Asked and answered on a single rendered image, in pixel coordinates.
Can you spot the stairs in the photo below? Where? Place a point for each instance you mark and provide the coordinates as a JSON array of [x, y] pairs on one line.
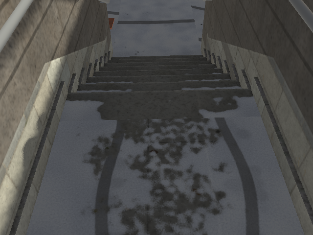
[[158, 73]]

